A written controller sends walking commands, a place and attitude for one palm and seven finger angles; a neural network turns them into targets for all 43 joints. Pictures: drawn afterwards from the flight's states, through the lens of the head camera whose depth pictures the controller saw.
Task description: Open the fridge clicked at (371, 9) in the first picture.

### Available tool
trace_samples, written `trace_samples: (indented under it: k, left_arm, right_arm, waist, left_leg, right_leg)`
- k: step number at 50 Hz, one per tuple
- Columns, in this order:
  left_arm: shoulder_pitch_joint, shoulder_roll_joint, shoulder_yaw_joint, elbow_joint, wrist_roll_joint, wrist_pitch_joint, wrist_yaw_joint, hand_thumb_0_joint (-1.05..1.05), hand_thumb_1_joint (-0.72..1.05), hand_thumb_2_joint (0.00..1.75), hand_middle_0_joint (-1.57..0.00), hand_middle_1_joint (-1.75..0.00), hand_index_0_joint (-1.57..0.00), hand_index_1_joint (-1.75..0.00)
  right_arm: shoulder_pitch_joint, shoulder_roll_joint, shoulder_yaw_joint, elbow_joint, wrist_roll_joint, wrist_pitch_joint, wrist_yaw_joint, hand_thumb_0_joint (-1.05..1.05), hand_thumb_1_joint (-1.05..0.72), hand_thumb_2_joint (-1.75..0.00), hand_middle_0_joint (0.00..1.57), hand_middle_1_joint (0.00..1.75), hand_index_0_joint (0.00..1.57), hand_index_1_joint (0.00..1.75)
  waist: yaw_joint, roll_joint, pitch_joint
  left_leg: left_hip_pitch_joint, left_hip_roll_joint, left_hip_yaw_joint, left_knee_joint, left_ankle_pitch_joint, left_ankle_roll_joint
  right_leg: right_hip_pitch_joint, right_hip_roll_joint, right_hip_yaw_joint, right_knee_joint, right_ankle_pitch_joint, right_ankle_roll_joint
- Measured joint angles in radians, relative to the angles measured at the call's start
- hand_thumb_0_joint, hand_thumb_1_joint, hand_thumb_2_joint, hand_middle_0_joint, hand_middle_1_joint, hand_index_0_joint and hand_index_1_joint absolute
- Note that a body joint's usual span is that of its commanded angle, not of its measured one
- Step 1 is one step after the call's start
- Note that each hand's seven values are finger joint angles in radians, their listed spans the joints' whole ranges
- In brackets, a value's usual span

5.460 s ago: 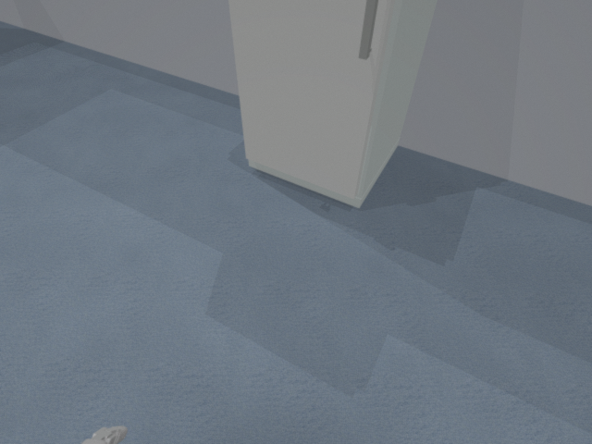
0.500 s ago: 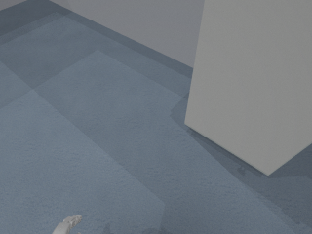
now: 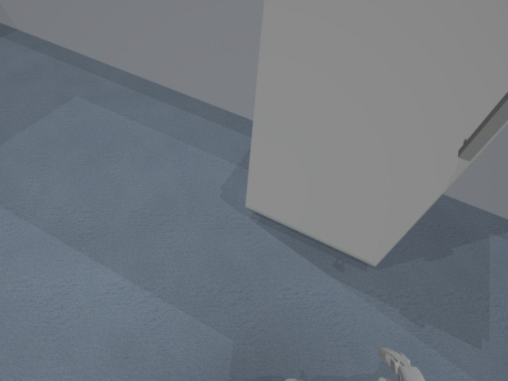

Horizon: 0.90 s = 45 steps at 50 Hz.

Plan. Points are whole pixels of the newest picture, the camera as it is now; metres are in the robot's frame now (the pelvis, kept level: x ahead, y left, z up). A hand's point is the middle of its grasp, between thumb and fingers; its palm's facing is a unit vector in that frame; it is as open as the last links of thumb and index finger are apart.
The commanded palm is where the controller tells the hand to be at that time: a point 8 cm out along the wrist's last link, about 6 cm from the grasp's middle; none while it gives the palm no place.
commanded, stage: turn to face it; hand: right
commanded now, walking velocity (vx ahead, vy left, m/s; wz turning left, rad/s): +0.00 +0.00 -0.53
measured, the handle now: (505, 102) +0.65 -0.44 +0.13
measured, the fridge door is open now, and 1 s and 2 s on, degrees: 0 0 0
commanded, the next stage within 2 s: take the last steps up to it in 0.46 s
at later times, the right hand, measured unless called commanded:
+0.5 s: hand out of the picture -0.06 -0.27 -0.18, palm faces +0.28 +0.93 -0.25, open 7.4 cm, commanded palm none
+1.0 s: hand out of the picture +0.01 -0.22 -0.15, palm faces +0.32 +0.92 -0.21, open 7.3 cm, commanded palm none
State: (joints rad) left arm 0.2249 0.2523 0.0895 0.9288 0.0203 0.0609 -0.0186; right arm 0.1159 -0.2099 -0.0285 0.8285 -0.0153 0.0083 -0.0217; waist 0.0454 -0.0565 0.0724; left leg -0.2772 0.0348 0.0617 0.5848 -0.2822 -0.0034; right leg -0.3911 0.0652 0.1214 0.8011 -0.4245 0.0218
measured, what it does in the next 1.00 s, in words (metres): steps on the spot, turning right: right foot, then left foot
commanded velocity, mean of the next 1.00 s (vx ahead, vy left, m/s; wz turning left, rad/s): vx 0.14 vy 0.01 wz -0.20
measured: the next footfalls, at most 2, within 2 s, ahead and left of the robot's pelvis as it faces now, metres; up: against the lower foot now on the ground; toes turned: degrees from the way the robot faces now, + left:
right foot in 0.36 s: +0.00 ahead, -0.14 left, +0.00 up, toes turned -16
left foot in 0.94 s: +0.07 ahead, +0.07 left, +0.00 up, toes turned -12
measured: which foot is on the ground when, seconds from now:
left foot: down 0.00-0.36, up 0.38-0.92, down 0.94-1.00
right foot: up 0.00-0.34, down 0.36-0.94, up 0.96-1.00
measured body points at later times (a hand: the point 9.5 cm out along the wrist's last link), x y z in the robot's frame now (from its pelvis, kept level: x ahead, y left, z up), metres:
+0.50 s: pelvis -0.02 -0.05 +0.01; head +0.00 -0.09 +0.45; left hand +0.15 +0.17 -0.11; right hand -0.08 -0.32 -0.16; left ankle -0.02 +0.11 -0.66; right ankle -0.04 -0.13 -0.73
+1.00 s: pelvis +0.01 -0.03 +0.01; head +0.01 -0.01 +0.46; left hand +0.02 +0.21 -0.16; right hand +0.00 -0.26 -0.14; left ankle +0.03 +0.07 -0.73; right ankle -0.03 -0.13 -0.70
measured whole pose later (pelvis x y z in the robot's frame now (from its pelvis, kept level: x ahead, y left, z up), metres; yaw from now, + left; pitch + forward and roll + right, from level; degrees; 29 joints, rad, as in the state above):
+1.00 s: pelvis +0.01 -0.03 +0.01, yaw -17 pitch -2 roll +0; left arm 0.40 0.19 0.05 1.12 0.03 0.02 0.00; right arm 0.26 -0.15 -0.03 1.02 -0.03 -0.03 -0.01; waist 0.02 -0.04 -0.01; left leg -0.17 0.02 0.09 0.50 -0.30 0.02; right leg -0.30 0.01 -0.01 0.76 -0.44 -0.03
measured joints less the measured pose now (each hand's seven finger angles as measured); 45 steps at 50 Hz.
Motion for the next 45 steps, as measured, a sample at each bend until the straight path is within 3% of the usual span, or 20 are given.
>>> trace_samples:
  k: [3, 6, 10, 15, 18, 20, 22, 25, 28, 33, 38, 45]
  left_arm:
    - [0.000, 0.019, 0.012, 0.011, 0.006, 0.016, -0.009, 0.00, 0.90, 0.89, -0.20, -0.30, -0.20, -0.30]
    - [-0.004, 0.024, 0.011, 0.015, 0.007, 0.018, -0.016, 0.00, 0.90, 0.89, -0.20, -0.30, -0.20, -0.30]
    - [-0.021, 0.021, 0.002, 0.020, 0.004, 0.023, -0.016, 0.00, 0.91, 0.89, -0.20, -0.30, -0.20, -0.30]
    - [-0.071, 0.011, -0.015, 0.017, -0.004, 0.017, -0.013, 0.00, 0.91, 0.89, -0.20, -0.30, -0.20, -0.30]
    - [-0.091, 0.002, -0.028, 0.000, -0.005, -0.006, -0.012, 0.00, 0.91, 0.89, -0.20, -0.30, -0.20, -0.30]
    - [-0.107, -0.018, -0.035, -0.005, -0.001, -0.024, -0.011, 0.00, 0.91, 0.89, -0.20, -0.30, -0.20, -0.30]
    - [-0.111, -0.032, -0.046, -0.010, 0.001, -0.036, -0.002, 0.00, 0.91, 0.89, -0.20, -0.30, -0.20, -0.30]
    - [-0.108, -0.048, -0.057, -0.007, 0.002, -0.042, 0.013, 0.00, 0.90, 0.89, -0.20, -0.30, -0.20, -0.30]
    - [-0.099, -0.061, -0.065, 0.003, -0.002, -0.045, 0.019, 0.00, 0.90, 0.89, -0.20, -0.30, -0.20, -0.30]
    - [-0.063, -0.083, -0.068, 0.025, -0.001, -0.053, 0.020, 0.00, 0.90, 0.89, -0.20, -0.30, -0.20, -0.30]
    - [0.007, -0.086, -0.054, 0.056, 0.005, -0.068, 0.026, 0.00, 0.92, 0.89, -0.21, -0.30, -0.20, -0.30]
    - [0.121, -0.070, -0.045, 0.138, 0.010, -0.063, 0.028, 0.00, 0.91, 0.89, -0.20, -0.30, -0.20, -0.30]
  right_arm:
    - [0.026, 0.023, 0.011, 0.003, -0.002, 0.003, 0.000, 0.01, -0.90, -0.90, 0.20, 0.30, 0.20, 0.30]
    - [0.047, 0.032, 0.012, 0.017, -0.006, 0.004, -0.003, 0.01, -0.90, -0.90, 0.20, 0.30, 0.20, 0.30]
    - [0.075, 0.028, 0.012, 0.036, -0.012, 0.001, -0.001, 0.01, -0.90, -0.90, 0.20, 0.30, 0.20, 0.30]
    - [0.118, -0.001, 0.001, 0.068, -0.018, 0.006, 0.002, 0.01, -0.90, -0.90, 0.21, 0.30, 0.20, 0.30]
    - [0.149, -0.033, -0.014, 0.095, -0.013, 0.017, 0.002, 0.01, -0.90, -0.90, 0.20, 0.30, 0.20, 0.30]
    - [0.155, -0.062, -0.028, 0.118, -0.006, 0.038, -0.001, 0.01, -0.90, -0.90, 0.20, 0.30, 0.20, 0.30]
    - [0.154, -0.075, -0.034, 0.144, -0.005, 0.062, -0.007, 0.01, -0.90, -0.90, 0.20, 0.30, 0.20, 0.29]
    - [0.145, -0.081, -0.038, 0.165, -0.003, 0.066, -0.002, 0.01, -0.91, -0.90, 0.20, 0.30, 0.20, 0.29]
    - [0.137, -0.075, -0.036, 0.166, -0.003, 0.057, 0.002, 0.01, -0.91, -0.90, 0.20, 0.30, 0.19, 0.29]
    - [0.125, -0.053, -0.027, 0.167, -0.006, 0.048, 0.005, 0.01, -0.91, -0.90, 0.20, 0.30, 0.19, 0.29]
    - [0.120, -0.019, -0.014, 0.179, -0.014, 0.038, 0.018, 0.01, -0.91, -0.90, 0.20, 0.30, 0.19, 0.29]
    - [0.109, 0.032, -0.001, 0.181, -0.013, 0.005, 0.031, 0.01, -0.91, -0.90, 0.20, 0.30, 0.19, 0.29]
  waist:
    - [0.000, -0.008, -0.007]
    - [0.000, 0.006, -0.003]
    - [-0.015, 0.033, 0.008]
    - [-0.053, 0.062, 0.023]
    - [-0.064, 0.080, 0.020]
    - [-0.078, 0.118, 0.028]
    - [-0.084, 0.120, 0.025]
    - [-0.085, 0.110, 0.020]
    - [-0.085, 0.100, 0.012]
    - [-0.072, 0.088, -0.012]
    - [-0.042, 0.077, -0.047]
    - [-0.009, 0.046, -0.072]
  left_leg:
    - [0.033, 0.022, 0.035, -0.023, -0.024, 0.010]
    - [0.060, 0.047, 0.065, -0.052, -0.013, 0.006]
    - [0.076, 0.082, 0.104, -0.063, -0.010, -0.002]
    - [0.061, 0.114, 0.139, -0.030, -0.022, -0.025]
    - [0.035, 0.133, 0.160, 0.033, -0.050, -0.052]
    - [-0.016, 0.140, 0.107, 0.154, -0.143, -0.061]
    - [-0.074, 0.103, 0.046, 0.306, -0.234, -0.064]
    - [-0.136, 0.072, 0.003, 0.455, -0.194, -0.069]
    - [-0.160, 0.062, -0.015, 0.493, -0.135, -0.078]
    - [-0.140, 0.054, -0.031, 0.429, -0.108, -0.083]
    - [-0.096, 0.042, -0.026, 0.322, -0.121, -0.064]
    - [0.022, 0.009, 0.005, 0.033, -0.101, -0.030]
  right_leg:
    - [-0.080, -0.023, -0.057, 0.275, -0.009, 0.019]
    - [-0.098, -0.063, -0.097, 0.356, 0.023, 0.041]
    - [-0.054, -0.097, -0.127, 0.240, -0.004, 0.054]
    - [0.036, -0.101, -0.165, 0.021, -0.029, 0.040]
    - [0.124, -0.093, -0.195, -0.186, 0.093, 0.017]
    - [0.121, -0.071, -0.206, -0.178, 0.104, -0.038]
    - [0.125, -0.072, -0.201, -0.182, 0.094, -0.067]
    - [0.153, -0.069, -0.183, -0.252, 0.131, -0.076]
    - [0.180, -0.059, -0.171, -0.323, 0.176, -0.087]
    - [0.206, -0.042, -0.155, -0.388, 0.216, -0.096]
    - [0.220, -0.028, -0.147, -0.420, 0.229, -0.097]
    - [0.222, -0.030, -0.133, -0.387, 0.193, -0.072]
